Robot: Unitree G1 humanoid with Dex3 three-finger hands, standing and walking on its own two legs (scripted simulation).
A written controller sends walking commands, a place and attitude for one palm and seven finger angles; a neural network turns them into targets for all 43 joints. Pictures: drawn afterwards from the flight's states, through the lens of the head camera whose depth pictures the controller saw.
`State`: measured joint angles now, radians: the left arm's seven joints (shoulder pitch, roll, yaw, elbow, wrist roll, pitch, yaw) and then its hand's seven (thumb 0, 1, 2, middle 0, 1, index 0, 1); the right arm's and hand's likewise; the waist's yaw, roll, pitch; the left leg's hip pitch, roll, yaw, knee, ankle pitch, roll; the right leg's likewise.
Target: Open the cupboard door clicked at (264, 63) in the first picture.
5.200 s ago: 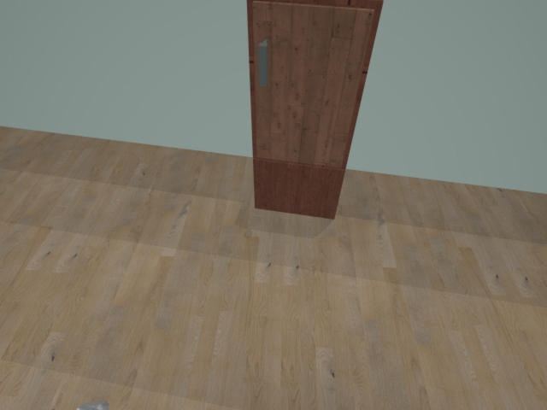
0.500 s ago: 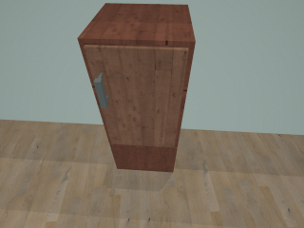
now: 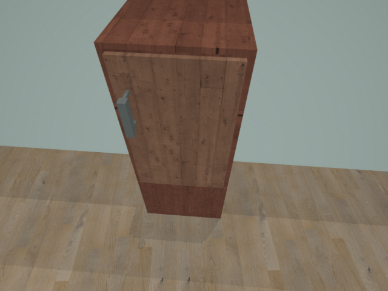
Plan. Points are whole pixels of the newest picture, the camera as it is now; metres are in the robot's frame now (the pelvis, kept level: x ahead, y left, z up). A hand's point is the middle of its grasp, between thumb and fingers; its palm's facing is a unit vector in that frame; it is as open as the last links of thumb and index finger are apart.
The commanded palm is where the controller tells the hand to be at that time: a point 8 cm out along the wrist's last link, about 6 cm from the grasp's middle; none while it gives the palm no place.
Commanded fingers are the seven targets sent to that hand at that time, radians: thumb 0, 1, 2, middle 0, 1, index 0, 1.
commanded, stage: come to a stop and stand still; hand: left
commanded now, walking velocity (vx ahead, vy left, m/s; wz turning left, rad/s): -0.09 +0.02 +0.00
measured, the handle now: (129, 114) +0.57 +0.24 +0.01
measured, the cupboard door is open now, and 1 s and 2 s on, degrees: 0 0 0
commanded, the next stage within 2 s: look again from close up in 0.88 s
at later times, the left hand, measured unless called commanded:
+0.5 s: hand out of the picture +0.04 +0.18 -0.17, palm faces +0.00 -0.97 -0.24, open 7.4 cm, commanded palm none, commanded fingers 0.00 0.90 0.90 -0.20 -0.30 -0.20 -0.30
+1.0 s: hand out of the picture -0.04 +0.15 -0.17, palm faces +0.01 -0.98 -0.18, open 7.4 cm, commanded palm none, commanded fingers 0.00 0.90 0.90 -0.20 -0.30 -0.20 -0.30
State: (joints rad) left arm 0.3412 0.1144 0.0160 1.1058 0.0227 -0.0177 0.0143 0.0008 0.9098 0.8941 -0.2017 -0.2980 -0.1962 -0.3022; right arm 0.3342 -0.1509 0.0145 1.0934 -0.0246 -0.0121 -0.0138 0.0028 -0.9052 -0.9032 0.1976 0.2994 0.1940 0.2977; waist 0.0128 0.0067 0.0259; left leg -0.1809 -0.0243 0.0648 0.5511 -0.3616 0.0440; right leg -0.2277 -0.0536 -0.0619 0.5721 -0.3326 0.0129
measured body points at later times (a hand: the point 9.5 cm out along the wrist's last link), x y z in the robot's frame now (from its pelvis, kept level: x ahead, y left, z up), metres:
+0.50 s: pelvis -0.01 -0.01 +0.00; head +0.00 -0.01 +0.45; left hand +0.04 +0.23 -0.15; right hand +0.03 -0.24 -0.15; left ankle -0.04 +0.09 -0.73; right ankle -0.02 -0.13 -0.73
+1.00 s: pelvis -0.03 -0.02 +0.01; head -0.01 -0.02 +0.46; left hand -0.04 +0.20 -0.15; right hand -0.06 -0.24 -0.15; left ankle -0.04 +0.09 -0.73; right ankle -0.02 -0.13 -0.73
